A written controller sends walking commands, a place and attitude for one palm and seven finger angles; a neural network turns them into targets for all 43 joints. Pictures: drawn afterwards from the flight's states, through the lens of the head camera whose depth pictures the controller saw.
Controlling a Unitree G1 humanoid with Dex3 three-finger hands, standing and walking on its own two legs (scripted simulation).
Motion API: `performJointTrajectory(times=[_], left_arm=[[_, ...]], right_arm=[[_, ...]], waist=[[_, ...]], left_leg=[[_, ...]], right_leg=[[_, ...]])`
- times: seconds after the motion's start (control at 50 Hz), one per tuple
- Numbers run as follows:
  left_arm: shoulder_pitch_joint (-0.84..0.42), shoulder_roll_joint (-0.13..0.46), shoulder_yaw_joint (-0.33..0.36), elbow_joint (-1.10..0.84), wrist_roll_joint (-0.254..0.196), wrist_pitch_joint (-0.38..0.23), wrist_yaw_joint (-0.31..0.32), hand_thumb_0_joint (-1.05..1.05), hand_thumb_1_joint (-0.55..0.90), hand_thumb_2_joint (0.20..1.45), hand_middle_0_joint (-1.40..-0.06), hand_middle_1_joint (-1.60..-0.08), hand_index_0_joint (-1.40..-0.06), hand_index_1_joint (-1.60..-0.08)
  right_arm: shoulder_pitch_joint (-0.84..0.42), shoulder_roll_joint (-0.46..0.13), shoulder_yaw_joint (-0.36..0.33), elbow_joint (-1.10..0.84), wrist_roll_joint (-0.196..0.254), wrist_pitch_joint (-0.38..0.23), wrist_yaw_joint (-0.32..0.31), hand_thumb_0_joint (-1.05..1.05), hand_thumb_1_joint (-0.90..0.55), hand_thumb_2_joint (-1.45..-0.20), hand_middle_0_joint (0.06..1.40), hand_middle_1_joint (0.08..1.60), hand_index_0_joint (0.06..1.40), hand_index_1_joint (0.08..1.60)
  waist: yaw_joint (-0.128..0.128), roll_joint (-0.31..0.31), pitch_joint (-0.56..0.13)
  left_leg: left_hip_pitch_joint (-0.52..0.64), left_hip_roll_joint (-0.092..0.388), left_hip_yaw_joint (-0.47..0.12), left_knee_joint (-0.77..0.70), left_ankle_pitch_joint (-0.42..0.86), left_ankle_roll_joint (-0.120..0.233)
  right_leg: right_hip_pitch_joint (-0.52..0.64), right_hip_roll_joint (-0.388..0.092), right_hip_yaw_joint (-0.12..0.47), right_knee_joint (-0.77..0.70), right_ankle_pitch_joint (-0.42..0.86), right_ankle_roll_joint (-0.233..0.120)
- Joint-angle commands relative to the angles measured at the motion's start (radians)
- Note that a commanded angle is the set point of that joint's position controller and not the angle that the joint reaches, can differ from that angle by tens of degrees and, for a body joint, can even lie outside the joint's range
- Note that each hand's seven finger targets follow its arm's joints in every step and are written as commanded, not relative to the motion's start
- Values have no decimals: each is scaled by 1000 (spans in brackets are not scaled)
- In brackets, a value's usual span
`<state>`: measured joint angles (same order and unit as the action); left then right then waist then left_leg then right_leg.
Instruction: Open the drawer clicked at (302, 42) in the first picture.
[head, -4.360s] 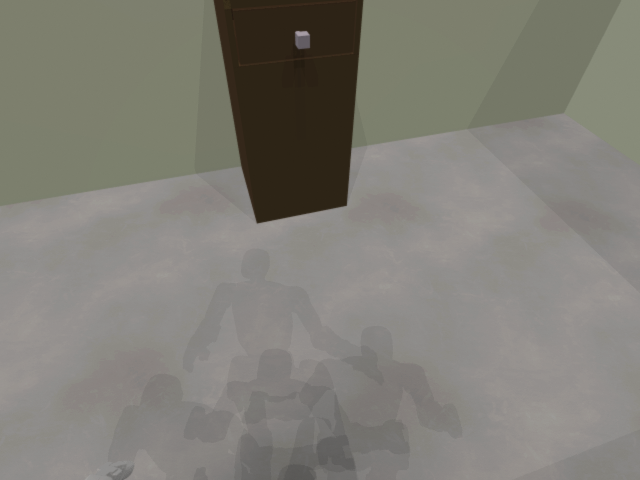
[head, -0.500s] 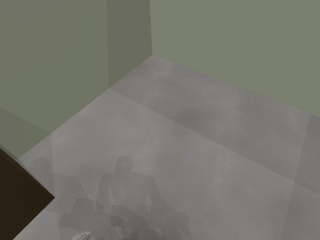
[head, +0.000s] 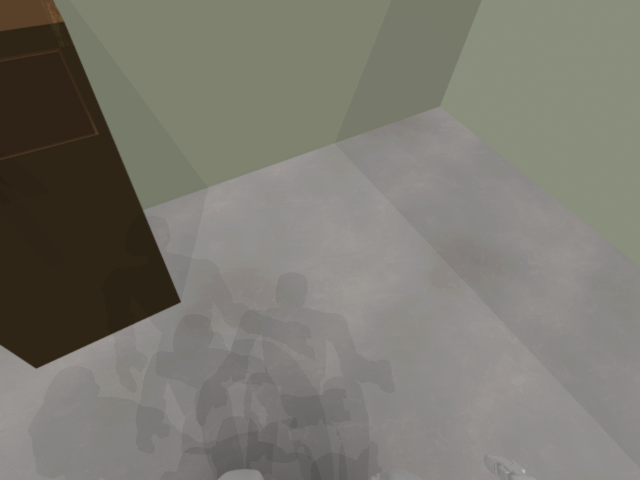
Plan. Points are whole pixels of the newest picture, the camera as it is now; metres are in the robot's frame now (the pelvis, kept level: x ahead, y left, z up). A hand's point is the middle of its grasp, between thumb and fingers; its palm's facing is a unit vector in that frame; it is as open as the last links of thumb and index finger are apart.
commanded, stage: turn to face it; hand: left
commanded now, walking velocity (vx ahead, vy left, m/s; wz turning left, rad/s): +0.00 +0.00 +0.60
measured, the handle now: out of the picture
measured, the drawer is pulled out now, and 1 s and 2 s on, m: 0.00 0.00 0.00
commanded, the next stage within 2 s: take the last steps up to it in 1.00 s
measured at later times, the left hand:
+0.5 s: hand out of the picture +0.05 +0.18 -0.12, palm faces +0.29 -0.91 -0.30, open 7.4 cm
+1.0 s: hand out of the picture -0.17 +0.19 -0.18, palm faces +0.57 -0.79 -0.23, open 7.4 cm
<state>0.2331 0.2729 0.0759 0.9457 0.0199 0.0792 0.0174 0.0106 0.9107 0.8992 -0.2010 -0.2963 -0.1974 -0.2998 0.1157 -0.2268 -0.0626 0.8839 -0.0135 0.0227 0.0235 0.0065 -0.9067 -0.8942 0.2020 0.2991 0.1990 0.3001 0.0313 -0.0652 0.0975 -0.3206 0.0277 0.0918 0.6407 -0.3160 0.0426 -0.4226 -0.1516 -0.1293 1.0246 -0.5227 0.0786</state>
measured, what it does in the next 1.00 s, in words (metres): steps on the spot, turning left: right foot, then left foot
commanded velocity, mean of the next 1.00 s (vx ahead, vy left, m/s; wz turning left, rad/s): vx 0.00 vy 0.00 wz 0.47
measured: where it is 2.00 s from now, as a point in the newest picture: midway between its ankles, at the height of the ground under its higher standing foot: outside the picture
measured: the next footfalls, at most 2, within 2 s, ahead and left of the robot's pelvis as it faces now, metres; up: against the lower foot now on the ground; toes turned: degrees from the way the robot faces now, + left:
right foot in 0.40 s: +0.05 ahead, -0.15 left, +0.00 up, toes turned +13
left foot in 0.86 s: -0.07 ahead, +0.09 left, +0.00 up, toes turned +35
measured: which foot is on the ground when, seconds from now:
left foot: down 0.00-0.40, up 0.42-0.84, down 0.86-1.00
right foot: up 0.00-0.38, down 0.40-0.86, up 0.88-1.00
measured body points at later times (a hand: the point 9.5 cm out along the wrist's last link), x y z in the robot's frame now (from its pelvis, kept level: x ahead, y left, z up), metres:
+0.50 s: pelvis -0.01 -0.05 +0.01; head +0.01 -0.07 +0.46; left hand +0.03 +0.22 -0.10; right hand +0.11 -0.29 -0.15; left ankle -0.02 +0.08 -0.67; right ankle +0.01 -0.16 -0.73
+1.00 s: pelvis -0.06 +0.00 +0.01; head -0.05 +0.05 +0.46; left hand -0.20 +0.23 -0.16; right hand +0.18 -0.15 -0.10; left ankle -0.10 +0.07 -0.73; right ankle +0.00 -0.15 -0.65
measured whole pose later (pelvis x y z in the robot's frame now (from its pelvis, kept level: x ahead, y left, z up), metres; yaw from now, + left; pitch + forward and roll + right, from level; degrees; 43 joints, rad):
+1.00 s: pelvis -0.06 +0.00 +0.01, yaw +31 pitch -1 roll -2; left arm 0.28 0.28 0.06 1.00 0.02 0.08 0.02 0.01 0.91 0.90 -0.20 -0.30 -0.20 -0.30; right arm 0.12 -0.20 -0.04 0.92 -0.01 0.02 0.00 0.01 -0.91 -0.89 0.20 0.30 0.20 0.30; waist 0.04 -0.05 0.07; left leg -0.24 0.02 0.07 0.56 -0.31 0.05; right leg -0.41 -0.12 -0.08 1.05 -0.48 0.07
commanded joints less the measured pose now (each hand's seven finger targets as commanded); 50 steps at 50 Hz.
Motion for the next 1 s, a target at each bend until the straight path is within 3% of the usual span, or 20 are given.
performJointTrajectory(times=[0.0, 0.06, 0.22, 0.34, 0.36, 0.38, 0.4, 0.42, 0.44, 0.46, 0.52, 0.62, 0.74, 0.8, 0.82, 0.84, 0.86, 0.88, 0.92, 0.98], left_arm=[[-50, 70, 25, -113, -1, -42, -8, 0, 900, 900, -200, -300, -200, -300], [-25, 68, 24, -96, -1, -42, -10, 0, 900, 900, -200, -300, -200, -300], [-104, 58, 17, -143, -7, -45, 2, 0, 900, 900, -200, -300, -200, -300], [13, 62, 18, -131, -19, -65, 12, 0, 900, 900, -200, -300, -200, -300], [50, 100, 26, -128, -14, -75, 18, 0, 900, 900, -200, -300, -200, -300], [54, 202, 45, -134, 4, -85, 26, 0, 900, 900, -200, -300, -200, -300], [25, 222, 36, -152, 1, -77, 26, 0, 900, 900, -200, -300, -200, -300], [-35, 188, 28, -171, 0, -72, 28, 0, 900, 900, -200, -300, -200, -300], [-84, 141, 26, -172, -3, -80, 28, 0, 900, 900, -200, -300, -200, -300], [-112, 117, 11, -176, -5, -81, 22, 0, 900, 900, -200, -300, -200, -300], [-71, 85, 1, -161, -5, -89, 19, 0, 900, 900, -200, -300, -200, -300], [27, 109, 6, -124, 3, -85, 20, 0, 900, 900, -200, -300, -200, -300], [72, 161, 24, -87, 16, -77, 16, 0, 900, 900, -200, -300, -200, -300], [57, 165, 26, -68, 7, -72, 12, 0, 900, 900, -200, -300, -200, -300], [49, 141, 23, -69, -4, -68, 10, 0, 900, 900, -200, -300, -200, -300], [67, 77, 12, -98, -12, -63, 5, 0, 900, 900, -200, -300, -200, -300], [16, 37, -11, -120, -6, -55, 9, 0, 900, 900, -200, -300, -200, -300], [7, 61, -5, -112, -3, -46, 13, 0, 900, 900, -200, -300, -200, -300], [-10, 60, 1, -67, -1, -40, 11, 0, 900, 900, -200, -300, -200, -300], [29, 56, 1, -27, -2, -41, -1, 0, 900, 900, -200, -300, -200, -300]], right_arm=[[37, -204, -44, -43, -6, -14, -33, 0, -900, -900, 200, 300, 200, 300], [46, -204, -45, -46, -3, -18, -32, 0, -900, -900, 200, 300, 200, 300], [100, -213, -59, -26, -10, -3, -28, 0, -900, -900, 200, 300, 200, 300], [49, -200, -66, -46, -5, 7, -22, 0, -900, -900, 200, 300, 200, 300], [56, -165, -63, -50, 3, 7, -18, 0, -900, -900, 200, 300, 200, 300], [84, -87, -51, -67, 10, 7, -15, 0, -900, -900, 200, 300, 200, 300], [58, -126, -57, -80, -5, 8, -17, 0, -900, -900, 200, 300, 200, 300], [67, -137, -64, -77, -7, 16, -11, 0, -900, -900, 200, 300, 200, 300], [74, -128, -66, -45, -12, 30, -7, 0, -900, -900, 200, 300, 200, 300], [93, -128, -64, -22, -12, 35, -2, 0, -900, -900, 200, 300, 200, 300], [111, -107, -55, -6, -7, 37, 7, 0, -900, -900, 200, 300, 200, 300], [25, -102, -45, -18, -7, 46, 7, 0, -900, -900, 200, 300, 200, 300], [-38, -70, -17, -36, 4, 25, 3, 0, -900, -900, 200, 300, 200, 300], [49, -85, -15, -11, 5, 8, -5, 0, -900, -900, 200, 300, 200, 300], [112, -127, -23, 3, 4, -4, -4, 0, -900, -900, 200, 300, 200, 300], [158, -241, -49, 6, -5, -16, -10, 0, -900, -900, 200, 300, 200, 300], [208, -298, -59, 20, 4, -9, -21, 0, -900, -900, 200, 300, 200, 300], [197, -275, -51, 26, -3, -2, -24, 0, -900, -900, 200, 300, 200, 300], [97, -201, -31, 18, -5, -9, -43, 0, -900, -900, 200, 300, 200, 300], [55, -163, -12, 5, -1, -17, -46, 0, -900, -900, 200, 300, 200, 300]], waist=[[-47, 256, -131], [-44, 188, -154], [-74, 224, -135], [-14, 211, -189], [4, 115, -211], [6, -202, -210], [5, -206, -169], [-26, -90, -125], [-49, -154, -89], [-67, -120, -58], [-62, -96, -55], [-11, -114, -40], [24, -163, -87], [-23, -131, -147], [-60, -20, -192], [-83, 278, -242], [-106, 368, -244], [-97, 261, -226], [-65, 321, -147], [-33, 208, -101]], left_leg=[[167, 225, -279, -293, 448, 100], [179, 195, -279, -311, 393, 96], [168, 193, -437, -311, 303, 134], [25, 115, -477, -207, 338, 77], [-86, 61, -433, -119, 216, 23], [-295, -90, -220, 119, -107, -73], [-299, -90, -169, 325, -271, -87], [-265, -62, -194, 450, -219, -80], [-270, -34, -192, 506, -171, -84], [-272, -26, -164, 563, -103, -95], [-282, -13, -115, 584, -28, -117], [-259, 15, -81, 479, -57, -130], [-97, 2, -2, 148, -147, -104], [80, -19, 21, -114, 20, -82], [230, 22, -25, -257, 179, -69], [415, 272, -336, -289, 506, 26], [397, 399, -437, -272, 860, 133], [335, 400, -341, -249, 787, 170], [247, 287, -288, -278, 675, 124], [213, 218, -218, -304, 642, 98]], right_leg=[[-156, 17, 115, 153, 116, 14], [-127, 39, 113, 105, 164, 26], [-64, 86, 130, -143, 89, 21], [251, 136, 113, -547, 240, -11], [398, 54, 180, -698, 288, -32], [518, -232, 461, -799, 287, -126], [357, -358, 511, -787, 380, -207], [251, -329, 420, -780, 368, -229], [216, -253, 355, -776, 368, -196], [215, -192, 269, -751, 407, -175], [270, -146, 130, -703, 559, -157], [301, -187, 112, -716, 525, -182], [323, -221, 76, -627, 696, -203], [296, -187, 15, -508, 705, -140], [221, -155, -25, -375, 625, -93], [-39, -24, -70, -162, 194, -14], [-127, 28, 23, -33, -154, 7], [-90, 8, 70, 49, -121, -13], [-117, 11, 111, 102, -2, -9], [-97, 33, 100, 120, 121, 2]])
